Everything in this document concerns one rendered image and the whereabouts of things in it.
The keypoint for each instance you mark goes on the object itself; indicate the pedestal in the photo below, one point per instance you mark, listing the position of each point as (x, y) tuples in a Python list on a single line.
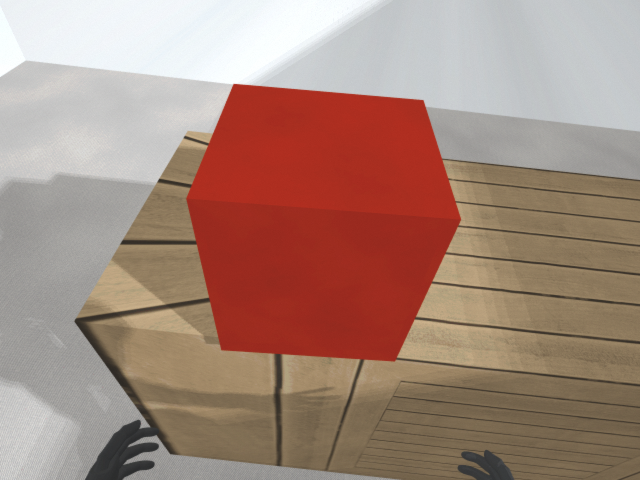
[(527, 343)]

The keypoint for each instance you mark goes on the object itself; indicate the carton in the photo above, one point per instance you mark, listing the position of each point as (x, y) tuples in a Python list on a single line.
[(321, 220)]

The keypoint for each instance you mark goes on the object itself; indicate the left robot hand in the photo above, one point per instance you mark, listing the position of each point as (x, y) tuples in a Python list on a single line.
[(109, 464)]

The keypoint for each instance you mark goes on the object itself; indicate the right robot hand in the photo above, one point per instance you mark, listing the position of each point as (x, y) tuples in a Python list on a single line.
[(490, 463)]

